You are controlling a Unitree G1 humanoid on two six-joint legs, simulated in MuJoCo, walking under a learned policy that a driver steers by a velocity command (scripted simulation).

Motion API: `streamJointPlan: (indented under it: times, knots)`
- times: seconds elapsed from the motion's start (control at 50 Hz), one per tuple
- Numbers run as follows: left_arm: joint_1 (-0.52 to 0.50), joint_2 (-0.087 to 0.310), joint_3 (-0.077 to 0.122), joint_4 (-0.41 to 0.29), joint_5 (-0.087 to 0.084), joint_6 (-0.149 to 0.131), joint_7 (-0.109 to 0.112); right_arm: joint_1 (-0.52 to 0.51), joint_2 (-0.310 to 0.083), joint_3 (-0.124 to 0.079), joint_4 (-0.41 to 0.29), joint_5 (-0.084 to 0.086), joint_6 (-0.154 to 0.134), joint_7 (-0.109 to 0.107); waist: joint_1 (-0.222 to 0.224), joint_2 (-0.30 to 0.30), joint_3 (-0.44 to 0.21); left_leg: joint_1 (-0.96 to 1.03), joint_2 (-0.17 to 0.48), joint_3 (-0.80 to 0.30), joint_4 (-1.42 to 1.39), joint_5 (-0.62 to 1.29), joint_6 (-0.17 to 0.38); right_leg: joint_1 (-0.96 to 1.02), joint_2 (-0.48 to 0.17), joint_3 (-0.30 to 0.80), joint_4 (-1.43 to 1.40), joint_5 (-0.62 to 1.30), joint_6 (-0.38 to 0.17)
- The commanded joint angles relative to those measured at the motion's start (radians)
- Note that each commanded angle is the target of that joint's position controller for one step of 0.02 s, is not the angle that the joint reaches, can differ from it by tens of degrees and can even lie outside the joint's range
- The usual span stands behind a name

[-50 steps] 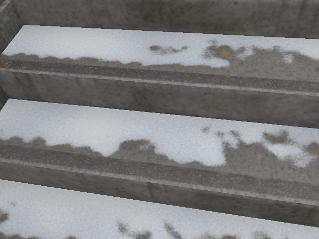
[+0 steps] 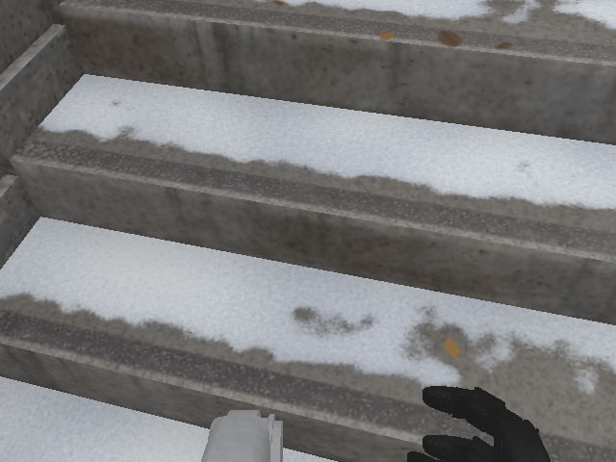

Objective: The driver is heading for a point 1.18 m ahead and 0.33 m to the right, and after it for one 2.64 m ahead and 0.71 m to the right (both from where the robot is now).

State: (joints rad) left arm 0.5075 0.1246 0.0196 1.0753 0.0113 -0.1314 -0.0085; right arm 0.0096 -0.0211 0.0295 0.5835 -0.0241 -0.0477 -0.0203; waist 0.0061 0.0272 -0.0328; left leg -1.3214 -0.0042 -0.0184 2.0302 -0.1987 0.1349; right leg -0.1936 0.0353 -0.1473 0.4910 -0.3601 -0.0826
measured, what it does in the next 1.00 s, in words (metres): climbs: left foot 0.17 m higher, then right foot 0.17 m higher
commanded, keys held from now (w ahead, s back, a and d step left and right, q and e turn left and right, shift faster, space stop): w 0.80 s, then w+e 0.20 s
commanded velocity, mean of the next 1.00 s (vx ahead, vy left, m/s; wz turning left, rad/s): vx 0.50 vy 0.00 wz -0.04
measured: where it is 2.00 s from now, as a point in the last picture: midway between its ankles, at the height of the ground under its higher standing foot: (401, 3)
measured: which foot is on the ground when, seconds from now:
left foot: up 0.00-0.16, down 0.18-0.70, up 0.72-1.00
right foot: down 0.00-0.18, up 0.20-0.66, down 0.68-1.00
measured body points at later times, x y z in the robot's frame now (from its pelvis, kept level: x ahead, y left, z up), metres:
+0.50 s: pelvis +0.30 +0.01 +0.16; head +0.31 +0.02 +0.61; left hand +0.55 +0.16 +0.11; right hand +0.23 -0.21 +0.02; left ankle +0.27 +0.08 -0.57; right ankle +0.37 -0.12 -0.25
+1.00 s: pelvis +0.59 -0.03 +0.33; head +0.60 -0.04 +0.78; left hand +0.52 +0.19 +0.19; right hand +0.83 -0.19 +0.27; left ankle +0.69 +0.09 -0.11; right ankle +0.53 -0.10 -0.40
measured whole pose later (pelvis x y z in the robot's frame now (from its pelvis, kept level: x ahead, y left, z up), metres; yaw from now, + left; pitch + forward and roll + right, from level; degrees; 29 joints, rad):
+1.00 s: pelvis +0.59 -0.03 +0.33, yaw -4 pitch +3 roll +0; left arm 0.53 0.12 0.04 1.08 0.02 -0.13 0.00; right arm 0.02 -0.03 0.02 0.57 -0.04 -0.05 -0.02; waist 0.03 0.03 -0.05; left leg -1.29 0.08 0.02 2.02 -0.19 0.12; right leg -0.23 0.04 -0.08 0.52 -0.36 -0.08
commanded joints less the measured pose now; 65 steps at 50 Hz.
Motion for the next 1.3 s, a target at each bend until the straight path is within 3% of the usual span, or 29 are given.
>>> streamJointPlan:
  times: [0.02, 0.08, 0.1, 0.16, 0.18, 0.2, 0.22, 0.24, 0.26, 0.3, 0.36, 0.48, 0.56, 0.62, 0.66, 0.68, 0.7, 0.72, 0.76, 0.82, 0.9, 0.98, 1.06, 1.12, 1.16, 1.2, 1.22, 1.24, 1.3]
  knots:
    - [0.084, 0.076, 0.009, -0.005, -0.008, -0.005, 0.02, -0.207, 0.001, 0.025, -0.155, -0.008, 0.0, -0.003, 0.001, -0.046, 0.142, -0.128, 0.078, 0.115, -0.078, -0.129, 0.02, 0.018, -0.209, 0.199, -0.372, 0.202, -0.048]
    - [0.132, 0.089, 0.017, -0.021, -0.027, 0.024, 0.065, -0.223, -0.023, 0.033, -0.17, 0.0, 0.021, 0.037, 0.051, -0.085, 0.044, 0.21, 0.099, 0.2, -0.496, -0.152, 0.017, 0.101, -0.195, 0.137, -0.551, 0.495, -0.116]
    - [0.071, 0.077, 0.007, -0.067, -0.041, 0.022, 0.065, -0.188, -0.026, 0.023, -0.126, 0.02, 0.016, 0.048, 0.021, -0.011, -0.002, 0.478, 0.031, 0.285, -0.695, -0.161, 0.031, 0.05, -0.167, 0.06, -0.495, 0.958, -0.103]
    - [0.054, 0.279, 0.062, -0.128, -0.031, -0.014, 0.05, 0.152, -0.133, -0.033, -0.01, 0.024, 0.038, 0.025, -0.13, -0.192, -0.304, 0.851, -0.114, 0.28, -0.909, -0.273, 0.059, 0.302, -0.305, 0.085, -0.02, 1.897, -0.116]
    - [-0.018, 0.305, 0.079, -0.163, -0.042, -0.031, 0.022, 0.267, -0.187, -0.052, 0.023, 0.008, 0.037, 0.019, -0.194, -0.238, -0.374, 1.016, -0.094, 0.169, -1.066, -0.218, 0.077, 0.277, -0.282, 0.077, 0.197, 1.808, -0.095]
    - [0.025, 0.221, 0.064, -0.214, -0.059, -0.054, -0.005, 0.358, -0.277, -0.087, 0.074, -0.016, 0.024, 0.006, -0.175, -0.1, -0.439, 1.272, 0.124, -0.271, -1.194, -0.425, 0.193, -0.079, -0.186, 0.134, 0.536, 1.482, -0.056]
    - [-0.083, 0.174, 0.079, -0.256, -0.032, -0.057, -0.042, 0.397, -0.361, -0.133, 0.095, -0.01, 0.043, -0.004, -0.221, 0.12, -0.428, 1.296, 0.299, -0.849, -1.704, -0.543, 0.294, -0.336, 0.1, 0.155, 1.051, 0.298, -0.009]
    - [-0.086, 0.09, 0.074, -0.299, 0.018, -0.045, -0.04, 0.226, -0.348, -0.137, 0.101, -0.003, 0.033, 0.001, -0.117, 0.04, -0.387, 1.227, 0.323, -0.951, -1.772, -0.65, 0.253, -0.5, 0.058, 0.35, 1.448, 0.254, -0.007]
    - [-0.163, 0.042, 0.059, -0.378, 0.04, -0.035, -0.025, 0.164, -0.287, -0.126, 0.148, 0.018, 0.008, 0.011, -0.043, -0.034, -0.24, 1.094, 0.311, -0.804, -1.741, -0.65, 0.202, -0.609, 0.011, 0.299, 1.558, 0.322, -0.016]
    - [-0.252, -0.052, 0.015, -0.442, 0.035, -0.019, 0.003, 0.254, -0.121, -0.082, 0.305, -0.004, -0.027, 0.008, 0.008, -0.149, 0.022, 0.912, 0.25, -0.45, -1.64, -0.335, 0.127, -0.779, -0.015, 0.277, 1.622, 0.287, -0.051]
    - [-0.216, -0.132, -0.031, -0.444, 0.009, 0.027, 0.011, 0.36, -0.053, -0.056, 0.411, -0.016, -0.056, 0.023, 0.061, -0.086, 0.087, 0.916, 0.187, -0.165, -1.636, 0.028, 0.046, -0.939, -0.001, 0.326, 1.66, 0.226, -0.062]
    - [-0.512, -0.116, -0.059, -0.566, 0.011, 0.075, 0.053, 0.451, -0.187, -0.058, 0.467, 0.009, -0.12, 0.044, 0.043, 0.023, 0.112, 1.012, 0.199, -0.082, -1.806, -0.014, 0.025, -1.202, -0.042, 0.188, 1.736, 0.072, -0.071]
    - [-0.705, -0.085, -0.081, -0.65, 0.014, 0.096, 0.02, 0.541, -0.221, -0.073, 0.461, 0.023, -0.084, -0.021, -0.031, 0.023, 0.042, 1.095, 0.164, -0.036, -2.051, 0.136, 0.071, -0.923, -0.141, 0.009, 1.176, 0.015, -0.051]
    - [-0.541, -0.093, -0.068, -0.546, -0.037, 0.096, 0.013, 0.53, -0.284, -0.085, 0.395, 0.042, -0.083, -0.034, 0.021, 0.042, -0.114, 1.142, 0.194, 0.09, -1.867, 1.202, 0.104, -0.406, -0.007, -0.124, 0.837, -0.115, -0.084]
    - [-0.235, 0.026, -0.017, -0.453, -0.028, 0.096, 0.03, 0.481, -0.369, -0.108, 0.366, 0.056, -0.102, -0.004, 0.162, 0.17, -0.293, 1.317, 0.238, 0.091, -1.494, 1.617, 0.083, -0.193, 0.051, -0.079, 0.618, -0.099, -0.107]
    - [-0.141, 0.12, 0.024, -0.431, 0.009, 0.095, 0.041, 0.446, -0.354, -0.117, 0.333, 0.051, -0.116, 0.02, 0.209, 0.188, -0.353, 1.207, 0.201, 0.066, -1.214, 1.429, 0.035, -0.041, -0.025, 0.159, 0.502, -0.195, -0.148]
    - [-0.032, 0.235, 0.064, -0.369, 0.028, 0.101, 0.052, 0.418, -0.256, -0.111, 0.253, 0.057, -0.119, 0.059, 0.203, -0.119, -0.357, 0.804, 0.006, 0.036, -0.782, 0.702, -0.033, 0.142, -0.288, 0.789, 0.105, -0.356, -0.284]
    - [-0.117, 0.256, 0.084, -0.367, 0.011, 0.125, 0.062, 0.388, -0.223, -0.124, 0.222, 0.001, -0.12, 0.085, 0.169, -0.216, -0.346, 0.611, -0.097, -0.094, -0.319, 0.088, -0.05, 0.106, -0.357, 1.205, -0.255, -0.448, -0.297]
    - [-0.284, 0.113, 0.055, -0.287, 0.003, 0.089, 0.036, 0.287, -0.108, -0.09, 0.095, -0.043, -0.095, 0.069, 0.008, -0.026, -0.041, 0.383, -0.018, -0.085, -0.036, 0.169, -0.03, -0.191, -0.335, 0.903, -0.158, -0.596, -0.196]
    - [-0.207, -0.068, 0.008, -0.101, 0.037, 0.036, 0.014, 0.281, 0.003, -0.034, 0.058, -0.003, -0.048, 0.026, -0.085, 0.005, 0.1, 0.222, -0.018, -0.137, 0.086, 0.132, 0.012, -0.315, -0.25, 0.465, -0.1, -0.141, -0.078]
    - [-0.222, 0.032, 0.019, -0.085, 0.006, 0.0, -0.011, 0.162, -0.05, -0.022, 0.001, -0.013, -0.002, 0.017, -0.113, -0.02, 0.132, 0.187, 0.045, -0.011, -0.126, 0.113, -0.024, -0.355, -0.175, 0.267, -0.187, 0.069, -0.087]
    - [0.003, 0.105, 0.032, -0.042, 0.01, -0.024, 0.016, -0.07, 0.003, 0.002, -0.084, -0.02, -0.007, -0.004, 0.005, -0.095, 0.091, -0.143, 0.089, 0.085, 0.139, -0.041, -0.016, -0.026, -0.223, 0.398, -0.256, 0.072, -0.149]
    - [0.135, 0.085, 0.041, -0.036, 0.014, 0.017, 0.057, -0.339, -0.011, 0.026, -0.244, -0.021, -0.02, 0.03, 0.093, -0.1, 0.116, -0.222, 0.141, 0.084, -0.189, -0.205, -0.034, 0.162, -0.214, 0.418, -0.37, 0.131, -0.144]
    - [0.027, 0.084, 0.044, -0.112, -0.015, 0.035, 0.068, -0.232, -0.012, 0.02, -0.197, 0.016, -0.005, 0.059, 0.034, -0.098, -0.006, 0.509, 0.068, 0.226, -0.752, -0.193, 0.006, -0.002, -0.171, 0.248, -0.493, 0.757, -0.16]
    - [0.025, 0.239, 0.084, -0.162, -0.013, 0.009, 0.044, 0.096, -0.087, -0.034, -0.098, 0.041, 0.01, 0.022, -0.105, -0.206, -0.307, 0.936, -0.059, 0.208, -0.802, -0.234, 0.022, 0.125, -0.228, 0.245, -0.143, 1.667, -0.134]
    - [-0.123, 0.261, 0.11, -0.232, -0.048, -0.045, -0.022, 0.322, -0.262, -0.097, -0.034, 0.0, 0.001, -0.008, -0.239, -0.133, -0.453, 1.227, 0.096, -0.127, -1.133, -0.34, 0.056, -0.02, -0.151, 0.251, 0.398, 1.404, -0.061]
    - [-0.135, 0.122, 0.095, -0.322, -0.036, -0.047, -0.048, 0.346, -0.37, -0.13, -0.004, -0.021, -0.002, -0.008, -0.201, 0.227, -0.471, 1.353, 0.392, -0.712, -1.515, -0.467, 0.176, -0.378, 0.071, 0.253, 0.87, 0.364, 0.0]
    - [-0.126, 0.096, 0.103, -0.35, 0.026, -0.04, -0.048, 0.215, -0.339, -0.135, -0.025, 0.0, 0.02, -0.009, -0.139, 0.204, -0.468, 1.247, 0.415, -0.961, -1.715, -0.647, 0.158, -0.478, 0.047, 0.364, 1.275, 0.222, 0.0]
    - [-0.221, -0.016, 0.062, -0.441, 0.06, 0.001, -0.013, 0.127, -0.152, -0.095, 0.163, 0.016, -0.024, -0.001, 0.018, -0.057, -0.058, 0.935, 0.372, -0.517, -1.617, -0.469, 0.087, -0.711, -0.04, 0.259, 1.548, 0.397, -0.035]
